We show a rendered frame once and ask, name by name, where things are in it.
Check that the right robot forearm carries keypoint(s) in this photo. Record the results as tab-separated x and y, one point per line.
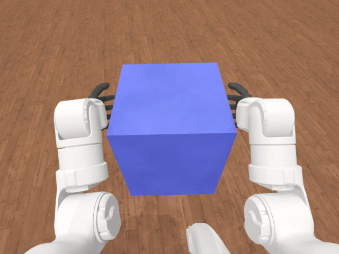
270	124

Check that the left robot forearm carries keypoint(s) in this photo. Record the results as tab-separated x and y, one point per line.
78	124

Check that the robot right upper arm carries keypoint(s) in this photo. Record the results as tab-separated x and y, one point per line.
282	224

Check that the robot right hand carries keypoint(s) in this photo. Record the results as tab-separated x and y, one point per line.
242	91

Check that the robot left upper arm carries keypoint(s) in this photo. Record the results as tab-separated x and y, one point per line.
84	224

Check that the robot left hand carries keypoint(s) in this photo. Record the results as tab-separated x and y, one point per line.
97	91

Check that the robot right thigh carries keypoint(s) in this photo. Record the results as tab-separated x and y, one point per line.
202	239

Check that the carton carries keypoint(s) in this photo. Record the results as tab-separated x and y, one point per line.
171	128

